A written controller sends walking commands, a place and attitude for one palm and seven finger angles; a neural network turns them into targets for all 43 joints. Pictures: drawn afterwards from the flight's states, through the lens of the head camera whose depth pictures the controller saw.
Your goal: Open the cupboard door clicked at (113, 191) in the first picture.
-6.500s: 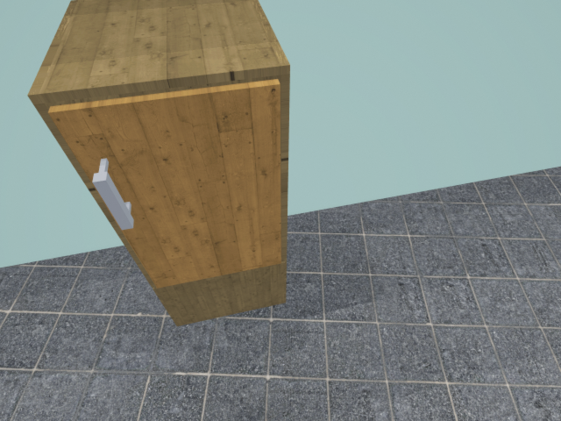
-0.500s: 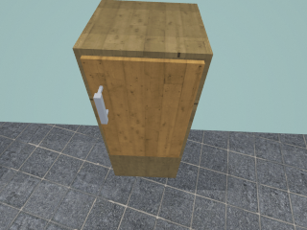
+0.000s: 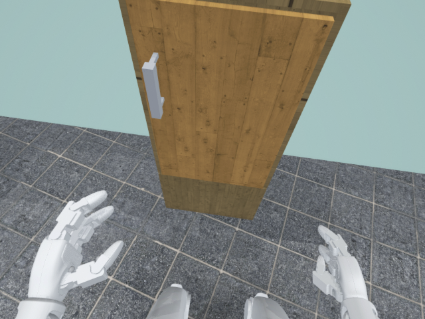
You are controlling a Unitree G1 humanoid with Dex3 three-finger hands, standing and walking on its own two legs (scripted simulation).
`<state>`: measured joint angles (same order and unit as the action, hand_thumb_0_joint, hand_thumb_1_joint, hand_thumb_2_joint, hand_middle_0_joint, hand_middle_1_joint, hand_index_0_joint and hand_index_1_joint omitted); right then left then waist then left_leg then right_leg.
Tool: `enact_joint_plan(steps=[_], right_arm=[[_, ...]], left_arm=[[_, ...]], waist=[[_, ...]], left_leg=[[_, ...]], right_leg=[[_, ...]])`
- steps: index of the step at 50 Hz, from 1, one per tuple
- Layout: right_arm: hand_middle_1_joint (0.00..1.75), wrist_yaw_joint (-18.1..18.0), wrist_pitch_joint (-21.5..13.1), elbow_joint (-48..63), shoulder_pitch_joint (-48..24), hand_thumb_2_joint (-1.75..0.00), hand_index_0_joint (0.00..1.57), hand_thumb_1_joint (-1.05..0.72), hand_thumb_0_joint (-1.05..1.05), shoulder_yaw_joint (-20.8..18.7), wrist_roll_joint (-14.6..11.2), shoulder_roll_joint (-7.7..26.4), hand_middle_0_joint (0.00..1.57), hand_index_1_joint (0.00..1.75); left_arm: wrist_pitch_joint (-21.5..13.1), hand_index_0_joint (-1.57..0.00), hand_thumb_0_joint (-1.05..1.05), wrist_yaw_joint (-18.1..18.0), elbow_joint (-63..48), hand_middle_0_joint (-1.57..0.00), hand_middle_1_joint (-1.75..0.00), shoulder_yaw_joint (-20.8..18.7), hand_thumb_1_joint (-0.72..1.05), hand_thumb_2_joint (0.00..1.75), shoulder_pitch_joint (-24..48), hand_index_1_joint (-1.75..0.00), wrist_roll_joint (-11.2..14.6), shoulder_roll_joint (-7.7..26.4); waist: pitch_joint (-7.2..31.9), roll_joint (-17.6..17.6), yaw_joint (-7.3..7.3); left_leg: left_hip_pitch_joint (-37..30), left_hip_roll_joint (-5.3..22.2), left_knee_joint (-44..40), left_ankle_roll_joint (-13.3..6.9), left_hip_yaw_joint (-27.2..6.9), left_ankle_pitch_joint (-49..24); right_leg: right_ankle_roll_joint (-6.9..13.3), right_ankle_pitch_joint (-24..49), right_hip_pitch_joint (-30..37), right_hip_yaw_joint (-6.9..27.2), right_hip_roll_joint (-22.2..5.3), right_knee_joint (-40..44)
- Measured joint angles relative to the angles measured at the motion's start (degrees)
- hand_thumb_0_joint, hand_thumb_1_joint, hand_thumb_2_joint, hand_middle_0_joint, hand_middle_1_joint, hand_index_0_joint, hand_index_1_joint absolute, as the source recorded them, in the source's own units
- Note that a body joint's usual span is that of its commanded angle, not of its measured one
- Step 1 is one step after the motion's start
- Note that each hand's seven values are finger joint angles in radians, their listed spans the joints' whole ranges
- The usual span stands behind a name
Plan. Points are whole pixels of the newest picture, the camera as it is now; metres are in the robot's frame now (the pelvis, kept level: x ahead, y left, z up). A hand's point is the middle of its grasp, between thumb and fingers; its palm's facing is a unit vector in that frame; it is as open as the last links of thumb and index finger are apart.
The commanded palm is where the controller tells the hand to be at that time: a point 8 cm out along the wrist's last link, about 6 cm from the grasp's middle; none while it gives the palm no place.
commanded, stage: raise the hand with hooked fingers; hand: left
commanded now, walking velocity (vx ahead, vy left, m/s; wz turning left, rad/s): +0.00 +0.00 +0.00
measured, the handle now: (156, 86) +0.56 +0.20 +0.09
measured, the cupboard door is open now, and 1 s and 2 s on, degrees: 0 0 0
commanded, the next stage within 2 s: move the hooked fingers beside the handle in 1.54 s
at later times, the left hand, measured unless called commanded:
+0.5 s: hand (85, 213) +0.25 +0.24 +0.07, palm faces -0.01 -1.00 -0.05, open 12.4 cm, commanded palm +0.23 +0.30 +0.08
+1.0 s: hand (63, 171) +0.31 +0.28 +0.11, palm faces +0.01 -1.00 -0.05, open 14.0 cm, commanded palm +0.28 +0.33 +0.11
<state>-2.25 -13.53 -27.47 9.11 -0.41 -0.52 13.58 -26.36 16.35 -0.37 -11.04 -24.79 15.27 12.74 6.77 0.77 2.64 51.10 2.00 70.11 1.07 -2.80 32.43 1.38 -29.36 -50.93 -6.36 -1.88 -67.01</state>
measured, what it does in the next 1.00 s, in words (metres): stands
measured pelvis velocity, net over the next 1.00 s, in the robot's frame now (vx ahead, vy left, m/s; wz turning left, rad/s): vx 0.02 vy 0.02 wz -0.02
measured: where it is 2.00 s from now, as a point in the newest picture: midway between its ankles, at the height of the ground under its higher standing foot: outside the picture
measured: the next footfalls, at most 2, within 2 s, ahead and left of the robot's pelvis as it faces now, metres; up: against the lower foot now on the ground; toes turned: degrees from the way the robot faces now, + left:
none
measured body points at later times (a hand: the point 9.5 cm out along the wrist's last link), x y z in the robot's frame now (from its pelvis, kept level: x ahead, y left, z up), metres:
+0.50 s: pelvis +0.01 +0.02 +0.03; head +0.07 +0.03 +0.47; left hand +0.25 +0.30 +0.08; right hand +0.16 -0.24 -0.05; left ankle +0.02 +0.13 -0.64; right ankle +0.04 -0.11 -0.64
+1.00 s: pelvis +0.02 +0.02 +0.04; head +0.08 +0.03 +0.49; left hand +0.30 +0.34 +0.11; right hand +0.18 -0.22 -0.04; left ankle +0.02 +0.13 -0.64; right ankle +0.04 -0.11 -0.64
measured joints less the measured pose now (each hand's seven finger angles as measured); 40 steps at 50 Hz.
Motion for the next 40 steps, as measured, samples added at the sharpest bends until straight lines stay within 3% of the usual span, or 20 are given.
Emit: enact_joint_plan(steps=[3,6,10,16,24,40], right_arm=[[0.3,-0.3,0.3,-2.2,0.8,-0.9,0.21,-0.9,0.01,1.9,-0.2,-1.2,0.2,0.3],[0.3,-0.4,1.0,-3.8,2.0,-0.9,0.21,-0.9,0.01,3.0,-0.7,-2.5,0.2,0.3],[0.3,-0.6,1.6,-4.6,4.7,-0.9,0.21,-0.9,0.01,3.0,-0.9,-3.3,0.2,0.3],[0.3,-1.0,0.9,-4.9,7.6,-0.9,0.21,-0.9,0.02,1.8,-0.8,-0.9,0.2,0.3],[0.3,-1.6,0.2,-4.5,7.3,-0.9,0.21,-0.9,0.02,0.5,-1.2,2.3,0.2,0.3],[0.3,-1.3,0.9,-2.7,5.4,-0.9,0.21,-0.9,0.01,3.4,-1.2,0.8,0.2,0.3]], left_arm=[[1.3,-0.23,0.01,2.3,-0.1,-0.23,-0.63,-0.2,0.37,0.68,3.8,-0.64,0.6,1.3],[5.2,-0.24,0.01,4.2,1.3,-0.24,-0.68,-1.0,0.3,0.65,6.8,-0.69,1.5,2.5],[9.0,-0.25,0.0,4.1,2.7,-0.24,-0.74,-2.8,0.21,0.61,7.3,-0.75,2.7,3.1],[6.7,-0.26,0.0,2.8,4.9,-0.26,-0.83,-5.0,0.07,0.55,7.3,-0.84,3.3,3.3],[6.0,-0.27,0.0,4.9,7.8,-0.27,-0.95,-6.0,-0.12,0.47,10.2,-0.96,3.6,4.7],[9.3,-0.3,-0.01,8.2,14.6,-0.29,-1.16,-9.8,-0.45,0.33,18.3,-1.17,4.3,7.9]], waist=[[-0.3,-1.2,-0.17],[-0.4,-1.9,-1.11],[-0.2,-2.4,-2.64],[0.0,-2.2,-3.53],[-0.6,-1.3,-3.45],[-1.0,-1.6,-2.44]], left_leg=[[1.2,0.0,0.4,0.0,-0.7,-0.3],[0.8,0.1,-0.7,-0.2,-0.3,-0.9],[-1.3,0.1,-3.6,-0.6,0.9,-2.0],[-3.3,-0.2,-6.4,-1.1,1.9,-2.8],[-5.0,-0.5,-7.7,-1.6,2.2,-3.0],[-9.4,-0.5,-11.7,-1.6,2.0,-3.8]], right_leg=[[0.0,0.5,-0.6,-0.7,0.1,0.3],[-0.2,1.3,-0.4,-0.4,0.2,1.5],[-0.6,2.5,1.1,0.8,0.3,4.1],[-1.2,3.5,2.8,1.8,0.1,6.5],[-1.6,3.8,4.7,2.0,-0.1,8.1],[-1.8,4.8,9.3,1.7,0.0,12.5]])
